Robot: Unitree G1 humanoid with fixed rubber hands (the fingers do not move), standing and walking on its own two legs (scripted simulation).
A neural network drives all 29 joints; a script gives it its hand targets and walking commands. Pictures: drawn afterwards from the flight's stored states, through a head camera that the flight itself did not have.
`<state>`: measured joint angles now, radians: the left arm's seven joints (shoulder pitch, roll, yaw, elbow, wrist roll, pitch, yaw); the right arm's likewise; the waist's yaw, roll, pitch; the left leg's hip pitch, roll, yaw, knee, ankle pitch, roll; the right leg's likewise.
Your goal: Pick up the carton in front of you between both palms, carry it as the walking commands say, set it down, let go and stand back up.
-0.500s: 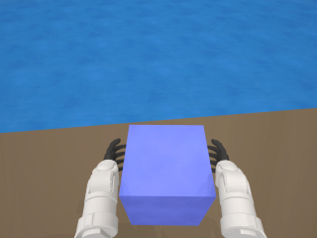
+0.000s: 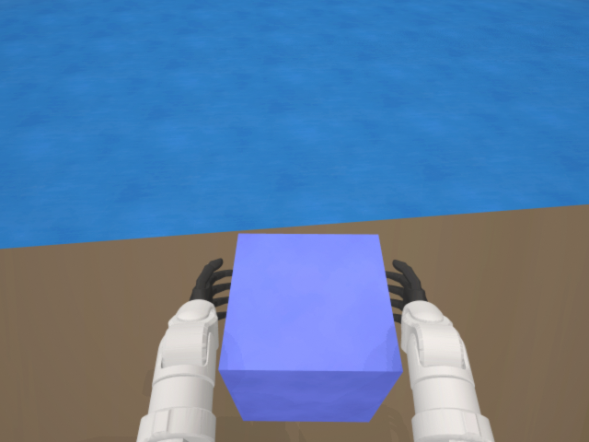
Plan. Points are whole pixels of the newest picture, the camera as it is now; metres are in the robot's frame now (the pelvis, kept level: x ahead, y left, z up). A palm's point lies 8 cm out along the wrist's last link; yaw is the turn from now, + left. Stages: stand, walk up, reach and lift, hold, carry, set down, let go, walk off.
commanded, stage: reach and lift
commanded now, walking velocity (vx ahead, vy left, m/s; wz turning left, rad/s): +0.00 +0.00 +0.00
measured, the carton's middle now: (307, 332) +0.30 +0.00 -0.05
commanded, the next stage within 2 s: hold in 0.28 s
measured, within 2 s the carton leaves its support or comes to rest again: neither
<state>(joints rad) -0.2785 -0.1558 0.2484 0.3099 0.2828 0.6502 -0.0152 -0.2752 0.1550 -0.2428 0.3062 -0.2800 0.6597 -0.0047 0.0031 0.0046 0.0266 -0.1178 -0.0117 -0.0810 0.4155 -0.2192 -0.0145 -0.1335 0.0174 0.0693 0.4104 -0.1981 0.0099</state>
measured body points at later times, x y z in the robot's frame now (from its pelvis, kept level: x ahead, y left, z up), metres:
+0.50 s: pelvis +0.00 +0.00 +0.00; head -0.04 +0.00 +0.45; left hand +0.29 +0.15 +0.04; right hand +0.29 -0.15 +0.04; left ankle +0.01 +0.13 -0.74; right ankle +0.02 -0.13 -0.74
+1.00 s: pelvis -0.01 +0.00 +0.00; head -0.05 +0.00 +0.45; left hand +0.29 +0.15 +0.04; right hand +0.29 -0.15 +0.04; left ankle +0.01 +0.13 -0.74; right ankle +0.02 -0.13 -0.74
